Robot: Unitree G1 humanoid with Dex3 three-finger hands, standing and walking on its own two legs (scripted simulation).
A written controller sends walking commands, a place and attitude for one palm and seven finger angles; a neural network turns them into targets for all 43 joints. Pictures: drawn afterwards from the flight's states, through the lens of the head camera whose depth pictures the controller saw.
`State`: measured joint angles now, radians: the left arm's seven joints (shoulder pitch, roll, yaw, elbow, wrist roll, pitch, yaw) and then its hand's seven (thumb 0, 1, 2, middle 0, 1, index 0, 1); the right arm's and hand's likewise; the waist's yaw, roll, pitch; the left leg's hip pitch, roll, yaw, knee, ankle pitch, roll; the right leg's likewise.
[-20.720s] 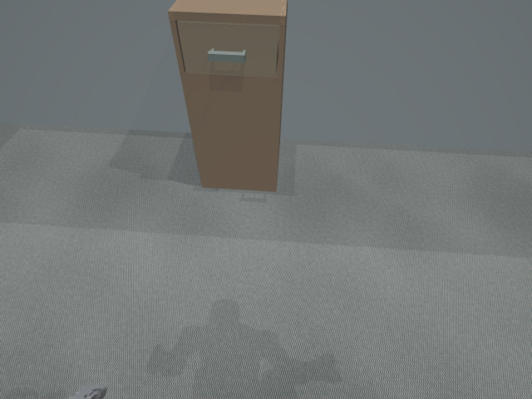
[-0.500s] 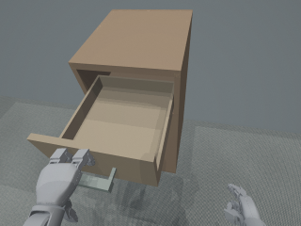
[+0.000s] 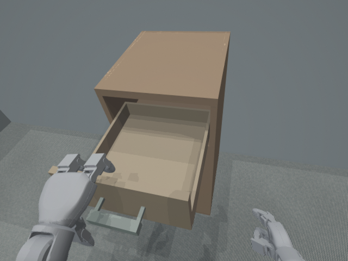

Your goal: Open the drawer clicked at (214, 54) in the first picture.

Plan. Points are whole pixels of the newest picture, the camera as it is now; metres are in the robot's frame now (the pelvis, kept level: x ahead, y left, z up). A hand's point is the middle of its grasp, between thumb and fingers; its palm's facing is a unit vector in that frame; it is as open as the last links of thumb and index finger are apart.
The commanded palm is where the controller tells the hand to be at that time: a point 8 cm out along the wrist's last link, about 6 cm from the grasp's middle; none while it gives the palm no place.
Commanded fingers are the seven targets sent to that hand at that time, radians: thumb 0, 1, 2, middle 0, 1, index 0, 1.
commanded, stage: lift the hand off the handle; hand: left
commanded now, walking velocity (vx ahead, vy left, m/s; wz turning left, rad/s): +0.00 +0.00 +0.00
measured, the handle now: (117, 213) +0.22 +0.19 -0.03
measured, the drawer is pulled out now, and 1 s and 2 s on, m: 0.29 0.29 0.29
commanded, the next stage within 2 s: draw the hand back to the body in 0.20 s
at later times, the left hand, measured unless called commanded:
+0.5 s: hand (75, 202) +0.18 +0.22 +0.12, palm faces +0.07 -0.11 -0.99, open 13.8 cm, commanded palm +0.15 +0.21 +0.18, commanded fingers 0.00 -0.50 0.30 -0.30 -1.20 -0.30 -1.20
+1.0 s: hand (70, 200) +0.18 +0.22 +0.13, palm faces +0.18 -0.68 -0.71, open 13.7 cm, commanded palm +0.14 +0.25 +0.18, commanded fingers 0.00 -0.29 0.39 -0.28 -1.07 -0.28 -1.07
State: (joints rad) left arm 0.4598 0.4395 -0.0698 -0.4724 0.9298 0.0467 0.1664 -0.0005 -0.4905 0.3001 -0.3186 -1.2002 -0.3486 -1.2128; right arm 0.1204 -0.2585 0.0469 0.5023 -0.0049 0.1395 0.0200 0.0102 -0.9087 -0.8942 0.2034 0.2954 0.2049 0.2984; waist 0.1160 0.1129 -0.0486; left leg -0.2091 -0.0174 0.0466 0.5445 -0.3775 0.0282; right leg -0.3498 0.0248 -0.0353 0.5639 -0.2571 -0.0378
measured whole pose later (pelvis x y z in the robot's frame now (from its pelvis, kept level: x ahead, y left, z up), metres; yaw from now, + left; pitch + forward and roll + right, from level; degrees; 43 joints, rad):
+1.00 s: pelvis +0.00 +0.01 +0.01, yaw +2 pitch -1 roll -1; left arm 0.57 0.42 0.15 -0.53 0.25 -0.06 0.08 0.00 -0.47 0.31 -0.32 -1.19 -0.32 -1.19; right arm 0.17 -0.24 0.03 0.49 0.02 0.02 -0.06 0.01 -0.91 -0.89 0.20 0.30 0.21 0.30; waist 0.06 0.09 0.02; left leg -0.13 -0.03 0.01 0.50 -0.36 0.04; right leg -0.25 0.01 -0.06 0.49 -0.24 -0.03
